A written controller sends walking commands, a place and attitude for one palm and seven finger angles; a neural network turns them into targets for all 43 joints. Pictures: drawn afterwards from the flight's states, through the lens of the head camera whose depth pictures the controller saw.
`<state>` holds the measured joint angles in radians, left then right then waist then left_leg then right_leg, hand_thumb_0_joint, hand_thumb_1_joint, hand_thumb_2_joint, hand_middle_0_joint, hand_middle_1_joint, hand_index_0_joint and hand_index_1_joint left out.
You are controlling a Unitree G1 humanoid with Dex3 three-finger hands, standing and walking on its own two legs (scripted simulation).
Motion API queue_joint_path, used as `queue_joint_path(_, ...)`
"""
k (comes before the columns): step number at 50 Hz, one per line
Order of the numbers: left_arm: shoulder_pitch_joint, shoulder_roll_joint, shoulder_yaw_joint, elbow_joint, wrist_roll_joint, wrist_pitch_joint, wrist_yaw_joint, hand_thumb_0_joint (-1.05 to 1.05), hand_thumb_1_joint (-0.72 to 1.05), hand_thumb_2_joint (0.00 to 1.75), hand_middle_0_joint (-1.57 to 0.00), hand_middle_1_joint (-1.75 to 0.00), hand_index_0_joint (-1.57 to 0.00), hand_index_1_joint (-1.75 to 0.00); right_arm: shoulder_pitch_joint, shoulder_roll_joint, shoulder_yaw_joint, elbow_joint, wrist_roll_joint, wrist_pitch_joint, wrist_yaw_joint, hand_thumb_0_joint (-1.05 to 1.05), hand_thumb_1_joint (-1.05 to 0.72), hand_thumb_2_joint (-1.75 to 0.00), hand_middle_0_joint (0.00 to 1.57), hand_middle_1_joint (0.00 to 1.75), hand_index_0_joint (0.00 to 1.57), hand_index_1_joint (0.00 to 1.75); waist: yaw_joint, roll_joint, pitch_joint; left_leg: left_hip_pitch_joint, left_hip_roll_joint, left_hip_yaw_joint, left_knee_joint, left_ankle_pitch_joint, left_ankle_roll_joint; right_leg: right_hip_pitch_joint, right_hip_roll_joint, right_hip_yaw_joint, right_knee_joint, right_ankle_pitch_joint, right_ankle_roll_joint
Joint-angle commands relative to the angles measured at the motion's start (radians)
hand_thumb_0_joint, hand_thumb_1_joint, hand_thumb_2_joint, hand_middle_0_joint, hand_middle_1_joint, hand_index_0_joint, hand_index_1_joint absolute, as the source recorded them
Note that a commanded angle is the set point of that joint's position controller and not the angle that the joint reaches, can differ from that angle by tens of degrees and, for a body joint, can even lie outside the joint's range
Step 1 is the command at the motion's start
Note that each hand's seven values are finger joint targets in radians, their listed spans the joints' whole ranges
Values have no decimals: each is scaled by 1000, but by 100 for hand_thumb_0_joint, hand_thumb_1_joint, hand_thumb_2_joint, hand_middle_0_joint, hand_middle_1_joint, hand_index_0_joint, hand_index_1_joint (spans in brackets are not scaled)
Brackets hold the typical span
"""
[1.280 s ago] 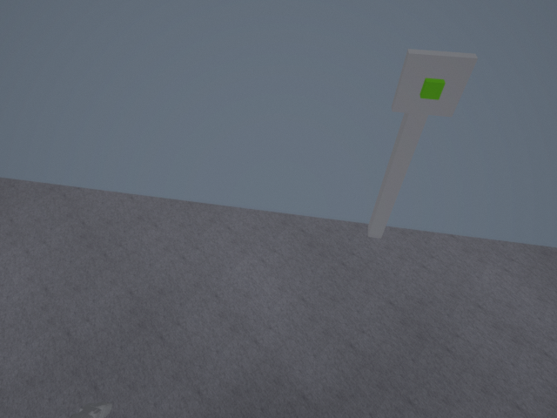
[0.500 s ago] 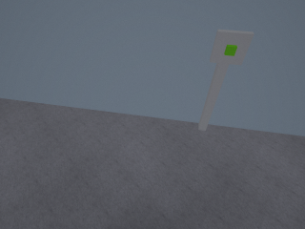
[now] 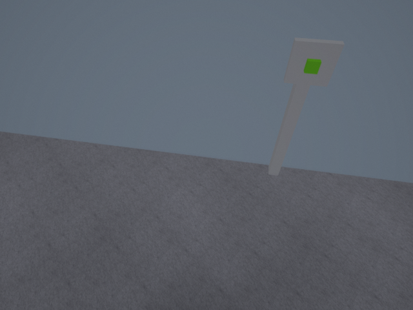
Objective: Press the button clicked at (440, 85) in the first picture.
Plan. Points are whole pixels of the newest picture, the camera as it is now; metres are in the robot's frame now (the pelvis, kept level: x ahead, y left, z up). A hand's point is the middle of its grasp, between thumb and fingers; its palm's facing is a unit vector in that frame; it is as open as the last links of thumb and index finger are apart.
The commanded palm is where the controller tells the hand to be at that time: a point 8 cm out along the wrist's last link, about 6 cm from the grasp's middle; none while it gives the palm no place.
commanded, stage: look at it before walking up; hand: left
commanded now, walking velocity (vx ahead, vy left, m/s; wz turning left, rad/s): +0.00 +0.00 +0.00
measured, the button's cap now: (312, 66) +1.00 -0.36 -0.02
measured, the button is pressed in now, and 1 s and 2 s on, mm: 0 0 0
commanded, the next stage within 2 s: walk to a spot facing it in 0.26 s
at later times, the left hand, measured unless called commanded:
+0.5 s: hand out of the picture +0.08 +0.25 -0.16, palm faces -0.03 -0.94 -0.33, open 7.4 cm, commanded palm none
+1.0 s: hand out of the picture +0.06 +0.17 -0.17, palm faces -0.21 -0.95 -0.24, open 7.4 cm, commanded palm none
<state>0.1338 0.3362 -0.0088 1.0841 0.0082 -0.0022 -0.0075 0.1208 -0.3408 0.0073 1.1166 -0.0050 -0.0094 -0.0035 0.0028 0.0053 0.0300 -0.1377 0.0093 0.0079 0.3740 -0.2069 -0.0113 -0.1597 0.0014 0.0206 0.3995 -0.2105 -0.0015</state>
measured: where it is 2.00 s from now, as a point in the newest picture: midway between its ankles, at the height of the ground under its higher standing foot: outside the picture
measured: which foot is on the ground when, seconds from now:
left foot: down 0.00-0.72, up 0.74-1.00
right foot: down 0.00-1.00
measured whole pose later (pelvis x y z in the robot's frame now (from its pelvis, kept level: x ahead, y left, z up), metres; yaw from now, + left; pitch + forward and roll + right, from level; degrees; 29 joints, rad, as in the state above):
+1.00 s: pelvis -0.02 -0.01 -0.01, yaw -17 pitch +1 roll +2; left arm 0.28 0.19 0.05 0.94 0.02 0.04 -0.01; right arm 0.12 -0.23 -0.05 0.95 -0.01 0.05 -0.03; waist 0.04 0.00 0.07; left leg -0.44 0.03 -0.01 0.97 -0.39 -0.07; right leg -0.32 0.08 0.12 0.49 -0.19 -0.05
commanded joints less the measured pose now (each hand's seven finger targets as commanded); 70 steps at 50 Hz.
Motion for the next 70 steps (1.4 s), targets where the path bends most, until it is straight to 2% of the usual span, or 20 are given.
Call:
queue_joint_path(1,-33,212,41,-67,2,-30,19,0,90,90,-20,-30,-20,-30,-46,-204,-44,-66,-2,-27,-10,0,-90,-90,20,30,20,30,-5,-14,-75,29,110,-94,-50,151,35,9,-120,100,-71,162,-34)
queue_joint_path(19,-40,215,42,-64,3,-27,18,0,90,90,-20,-30,-20,-30,-58,-209,-44,-65,-3,-25,-11,0,-90,-90,20,30,20,30,-3,-7,-55,40,115,-87,-66,144,32,9,-117,108,-86,165,-33)
queue_joint_path(23,22,106,34,-77,3,12,22,0,90,90,-20,-30,-20,-30,15,-91,-33,-76,-5,-4,-21,0,-90,-90,20,30,20,30,-8,-6,-57,41,126,-23,13,176,12,-45,-104,126,0,270,-24)
queue_joint_path(25,40,106,42,-104,6,26,20,0,90,90,-20,-30,-20,-30,34,-101,-47,-103,-6,7,-27,0,-90,-90,20,30,20,30,-12,-1,-52,38,142,-14,36,156,17,-95,-86,134,53,270,-25)
queue_joint_path(29,61,82,59,-160,11,40,8,0,90,90,-20,-30,-20,-30,28,-125,-76,-164,-8,16,-31,0,-90,-90,20,30,20,30,-7,87,-39,0,234,-57,21,121,70,-188,-20,83,237,155,-8)
queue_joint_path(32,106,41,73,-189,10,51,0,0,90,90,-20,-30,-20,-30,-9,-129,-92,-205,-10,11,-29,0,-90,-90,20,30,20,30,19,184,-42,-69,364,-92,0,227,164,-194,-18,2,462,-256,11)
queue_joint_path(34,183,30,84,-184,14,44,-6,0,90,90,-20,-30,-20,-30,-54,-119,-96,-229,-16,13,-28,0,-90,-90,20,30,20,30,67,124,-26,-151,318,3,145,232,113,-85,-40,-12,314,-173,5)
queue_joint_path(35,243,57,92,-173,20,31,-5,0,90,90,-20,-30,-20,-30,-55,-97,-96,-236,-12,21,-26,0,-90,-90,20,30,20,30,90,-7,-28,-212,223,86,352,115,38,-23,-73,57,117,58,-7)
queue_joint_path(36,250,173,113,-181,33,12,13,0,90,90,-20,-30,-20,-30,-5,-7,-83,-264,-5,27,-20,0,-90,-90,20,30,20,30,65,-389,-34,-437,44,152,626,-304,-47,43,-319,477,-60,325,-90)
queue_joint_path(37,276,164,109,-186,14,16,24,0,90,90,-20,-30,-20,-30,-44,-26,-82,-278,-3,36,-26,0,-90,-90,20,30,20,30,88,-287,-46,-413,28,-15,724,-386,-38,-27,-354,547,-123,350,-159)
queue_joint_path(39,164,117,106,-214,13,17,27,0,90,90,-20,-30,-20,-30,-41,-28,-88,-260,-3,31,-23,0,-90,-90,20,30,20,30,35,-180,1,-441,57,-65,798,-256,-36,-68,-282,490,-109,190,-197)
queue_joint_path(41,127,85,102,-230,10,11,26,0,90,90,-20,-30,-20,-30,-3,-12,-88,-237,-8,27,-18,0,-90,-90,20,30,20,30,11,-93,-58,-398,63,-44,758,-177,-50,-35,-225,385,-69,249,-183)
queue_joint_path(53,144,96,131,-232,21,31,20,0,90,90,-20,-30,-20,-30,2,30,-82,-274,6,15,-33,0,-90,-90,20,30,20,30,37,-164,-110,-241,3,-20,347,-224,-38,-28,-164,461,-42,255,-178)
queue_joint_path(56,75,88,129,-245,15,40,17,0,90,90,-20,-30,-20,-30,120,23,-84,-251,10,4,-40,0,-90,-90,20,30,20,30,-25,-165,-119,-14,-9,-7,80,-88,-20,-178,-105,443,8,169,-103)
queue_joint_path(57,63,55,122,-264,9,42,13,0,90,90,-20,-30,-20,-30,160,-21,-90,-246,6,-7,-47,0,-90,-90,20,30,20,30,-46,-56,-132,129,79,-91,-26,-96,14,-319,-29,378,94,43,-55)
queue_joint_path(58,72,-3,111,-286,2,44,-1,0,90,90,-20,-30,-20,-30,138,-117,-107,-265,-9,-9,-45,0,-90,-90,20,30,20,30,-38,229,-95,188,330,-355,-147,-149,92,-515,111,195,321,-205,1)
queue_joint_path(59,50,12,123,-304,17,40,-6,0,90,90,-20,-30,-20,-30,111,-147,-110,-293,-10,-2,-45,0,-90,-90,20,30,20,30,-31,227,-37,11,489,-430,-174,-91,172,-500,74,75,572,-336,44)
queue_joint_path(61,71,43,140,-265,27,50,-17,0,90,90,-20,-30,-20,-30,7,-59,-81,-313,-16,-7,-43,0,-90,-90,20,30,20,30,25,143,-1,-158,374,-283,-141,-23,161,-425,29,81,796,-235,58)
queue_joint_path(63,112,12,131,-248,24,58,-29,0,90,90,-20,-30,-20,-30,-32,-38,-78,-322,-19,-12,-41,0,-90,-90,20,30,20,30,47,136,10,-112,279,-101,-96,88,138,-439,12,38,839,-176,69)
queue_joint_path(70,-39,-29,102,-298,14,53,-37,0,90,90,-20,-30,-20,-30,157,-83,-104,-254,-23,-6,-32,0,-90,-90,20,30,20,30,-50,180,-13,53,318,8,4,404,151,-330,-28,-82,455,-239,66)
